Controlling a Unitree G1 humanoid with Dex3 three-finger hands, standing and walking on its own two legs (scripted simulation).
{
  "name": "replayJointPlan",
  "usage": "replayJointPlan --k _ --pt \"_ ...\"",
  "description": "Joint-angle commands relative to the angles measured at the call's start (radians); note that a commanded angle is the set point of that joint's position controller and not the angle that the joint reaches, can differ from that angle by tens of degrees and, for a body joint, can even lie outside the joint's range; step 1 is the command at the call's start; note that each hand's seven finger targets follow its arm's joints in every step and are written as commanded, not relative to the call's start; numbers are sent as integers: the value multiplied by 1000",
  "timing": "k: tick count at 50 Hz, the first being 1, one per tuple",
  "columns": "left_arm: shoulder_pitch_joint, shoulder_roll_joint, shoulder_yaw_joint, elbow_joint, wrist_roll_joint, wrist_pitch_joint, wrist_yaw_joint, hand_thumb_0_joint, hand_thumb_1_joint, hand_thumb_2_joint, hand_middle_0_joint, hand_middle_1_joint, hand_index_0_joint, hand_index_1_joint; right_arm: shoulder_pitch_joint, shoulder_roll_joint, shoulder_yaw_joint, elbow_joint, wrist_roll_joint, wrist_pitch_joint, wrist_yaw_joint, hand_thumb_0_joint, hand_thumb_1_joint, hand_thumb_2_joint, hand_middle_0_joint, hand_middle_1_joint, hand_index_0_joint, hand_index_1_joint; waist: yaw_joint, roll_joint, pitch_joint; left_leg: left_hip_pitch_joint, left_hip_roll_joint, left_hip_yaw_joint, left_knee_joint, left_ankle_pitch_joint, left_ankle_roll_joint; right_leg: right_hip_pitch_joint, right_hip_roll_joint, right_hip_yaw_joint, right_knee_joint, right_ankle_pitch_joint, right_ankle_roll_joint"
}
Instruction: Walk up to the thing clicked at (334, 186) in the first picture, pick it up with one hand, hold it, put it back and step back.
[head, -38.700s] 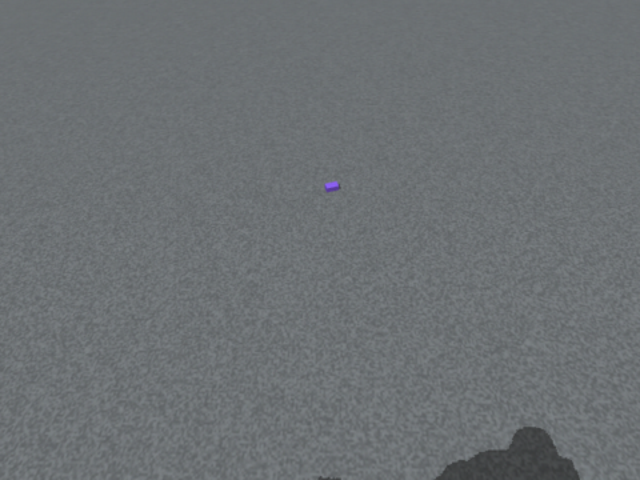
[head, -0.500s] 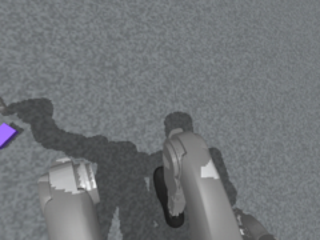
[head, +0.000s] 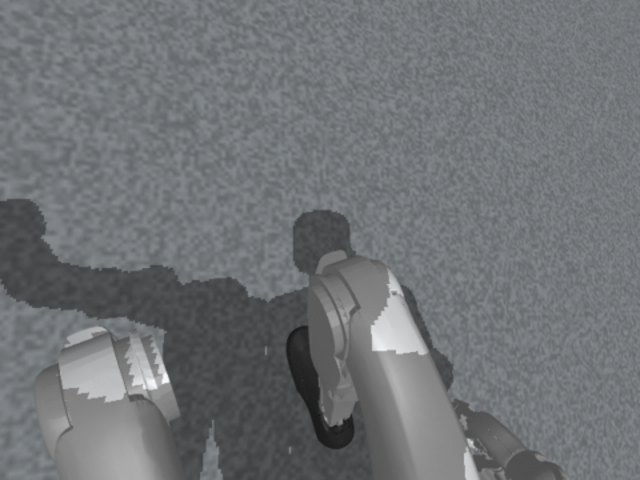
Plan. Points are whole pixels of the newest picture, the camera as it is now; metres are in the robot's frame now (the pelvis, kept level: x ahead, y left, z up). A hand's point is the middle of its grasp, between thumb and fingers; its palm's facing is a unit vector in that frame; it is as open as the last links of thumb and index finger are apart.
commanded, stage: rest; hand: left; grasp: from above
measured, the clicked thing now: out of the picture +0.40 +0.35 -0.28
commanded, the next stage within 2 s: open in 0.62 s
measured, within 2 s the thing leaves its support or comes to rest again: rests again in 0.96 s
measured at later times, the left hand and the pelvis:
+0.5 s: hand out of the picture +0.43 +0.34 -0.23, palm faces -0.46 -0.10 -0.88, open 4.0 cm; pelvis +0.00 +0.01 +0.00, yaw -1 degrees
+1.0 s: hand out of the picture +0.44 +0.35 -0.23, palm faces -0.44 -0.10 -0.89, open 6.6 cm; pelvis +0.00 +0.01 +0.00, yaw -2 degrees
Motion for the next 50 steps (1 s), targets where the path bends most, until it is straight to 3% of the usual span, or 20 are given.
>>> replayJointPlan --k 1,3,4,6,7,15,16,18,19,20,21,22,23,26,30,34,36,40,41,50 --pt "-260 256 2 -108 -24 -10 52 0 959 0 -1218 -51 -1281 0 169 -310 -90 3 -6 -9 -12 0 -904 -899 200 300 200 300 -31 475 -627 531 19 126 -275 207 24 291 35 -159 -184 202 -87" --pt "-262 261 -6 -99 -16 -7 58 0 940 0 -1217 -18 -1276 0 171 -319 -84 -5 -11 -13 -9 0 -906 -899 200 300 200 300 -45 459 -616 535 21 122 -266 220 24 290 36 -164 -180 214 -84" --pt "-244 282 11 -88 -17 -9 65 0 933 0 -1211 -29 -1268 0 168 -311 -80 11 -9 -12 -9 0 -905 -899 200 300 200 300 -28 474 -632 539 22 119 -274 218 22 295 39 -163 -175 213 -86" --pt "-275 242 -27 -92 -16 -12 71 0 931 0 -1206 -26 -1265 0 154 -316 -74 -5 -15 -21 -3 0 -906 -900 200 300 200 300 -48 494 -596 534 21 117 -269 211 19 278 36 -168 -172 205 -87" --pt "-255 273 -4 -80 -8 -9 78 0 920 0 -1201 -43 -1259 0 163 -309 -68 2 -24 -24 0 0 -907 -900 200 300 200 300 -45 480 -610 546 24 118 -266 213 22 297 40 -168 -172 217 -82" --pt "-244 252 -32 -53 -20 13 107 0 889 0 -1189 -26 -1240 0 143 -326 -56 7 -23 -49 20 0 -909 -902 200 301 200 301 -47 524 -589 557 26 101 -284 231 15 284 42 -180 -156 231 -80" --pt "-250 281 -13 -51 -12 14 108 0 897 0 -1186 -34 -1241 0 146 -332 -56 -6 -29 -53 24 0 -907 -901 200 300 200 300 -61 508 -589 552 29 99 -272 231 17 286 41 -181 -149 239 -79" --pt "-249 302 0 -58 -11 19 112 0 883 0 -1185 -32 -1234 0 139 -336 -55 -5 -24 -53 25 0 -907 -902 200 301 200 301 -51 503 -575 530 27 101 -275 215 18 289 41 -177 -156 223 -81" --pt "-249 238 -50 -37 -13 25 105 0 870 0 -1187 -10 -1231 0 135 -330 -52 -10 -25 -61 31 0 -908 -902 200 300 200 300 -64 513 -559 540 27 101 -275 200 16 272 39 -172 -151 217 -81" --pt "-264 277 -13 -53 -22 23 110 0 870 0 -1180 -25 -1228 0 128 -338 -54 -11 -27 -68 34 0 -909 -902 200 301 200 301 -63 502 -558 528 30 93 -271 196 18 276 39 -182 -152 213 -79" --pt "-246 292 -6 -47 -17 26 107 0 869 0 -1173 -38 -1222 0 134 -339 -45 -17 -24 -71 37 0 -907 -901 200 301 200 301 -62 489 -556 540 30 92 -266 208 17 270 37 -180 -146 221 -78" --pt "-252 272 -29 -66 -21 27 103 0 842 0 -1167 -8 -1209 0 133 -340 -51 -21 -23 -76 38 0 -909 -903 200 300 200 300 -63 501 -575 539 29 102 -265 208 21 294 42 -172 -155 225 -77" --pt "-242 292 -8 -51 -26 26 107 0 832 0 -1160 -10 -1204 0 146 -347 -52 -17 -25 -75 38 0 -911 -903 200 301 200 301 -65 496 -585 543 30 95 -266 225 20 309 43 -178 -156 240 -76" --pt "-225 295 -1 -44 -33 27 101 0 820 0 -1160 -20 -1196 0 150 -337 -46 -11 -20 -77 41 0 -910 -904 200 301 200 301 -59 487 -587 529 30 99 -259 235 21 324 46 -173 -157 248 -78" --pt "-229 294 -12 -48 -43 19 89 0 815 0 -1154 -16 -1191 0 151 -347 -41 -22 -20 -83 43 0 -910 -903 200 301 200 301 -72 485 -566 525 32 92 -257 230 20 322 45 -179 -159 240 -77" --pt "-202 304 -14 -41 -40 6 89 0 811 0 -1157 -24 -1189 0 138 -343 -37 -18 -17 -79 40 0 -909 -904 200 301 200 301 -54 486 -578 518 34 92 -260 221 19 335 50 -173 -163 233 -81" --pt "-217 288 -23 -42 -45 0 93 0 818 0 -1150 -26 -1188 0 144 -346 -34 -18 -22 -78 41 0 -908 -903 200 300 200 300 -69 476 -568 516 34 90 -256 219 18 332 49 -182 -161 234 -78" --pt "-228 279 -51 -40 -38 -2 94 0 507 127 -907 -205 -940 -172 130 -350 -28 -23 -20 -82 43 0 -901 -900 201 301 201 301 -73 499 -542 519 35 81 -260 212 14 305 47 -187 -148 228 -79" --pt "-209 302 -24 -33 -37 0 100 0 458 171 -876 -227 -904 -199 139 -342 -24 -17 -21 -79 44 0 -901 -900 201 301 201 301 -62 492 -560 527 37 80 -266 222 15 323 51 -187 -154 235 -79" --pt "-202 259 -57 -16 -53 22 79 0 231 363 -713 -377 -726 -365 127 -353 -29 -33 -16 -82 47 0 -903 -902 201 301 201 301 -67 490 -537 516 34 78 -273 220 16 314 48 -185 -163 237 -78"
